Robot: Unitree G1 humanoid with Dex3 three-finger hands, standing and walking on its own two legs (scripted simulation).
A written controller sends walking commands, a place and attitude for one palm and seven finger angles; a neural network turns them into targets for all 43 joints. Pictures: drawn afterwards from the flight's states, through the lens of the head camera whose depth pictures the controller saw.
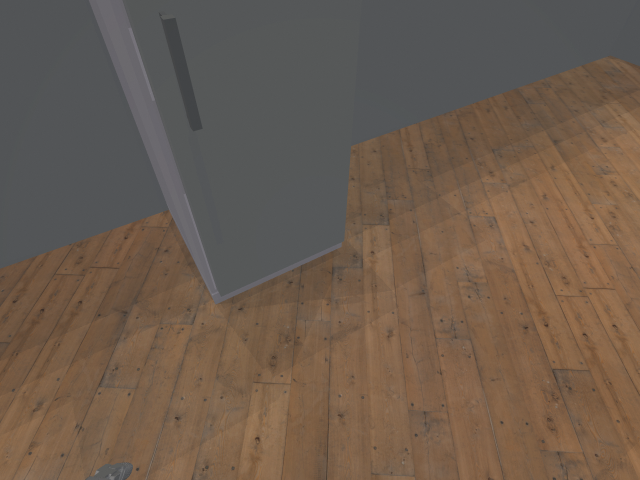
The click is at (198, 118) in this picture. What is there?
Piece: fridge door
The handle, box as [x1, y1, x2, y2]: [159, 11, 202, 130]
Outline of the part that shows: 162,11 159,12 159,15 162,21 185,106 186,114 190,127 193,130 202,128 175,18 171,14 167,15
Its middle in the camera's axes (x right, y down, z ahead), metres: -0.29 -0.34 +0.80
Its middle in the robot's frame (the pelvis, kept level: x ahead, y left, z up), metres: +0.83 +0.34 +0.12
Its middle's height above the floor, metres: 0.89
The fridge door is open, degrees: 0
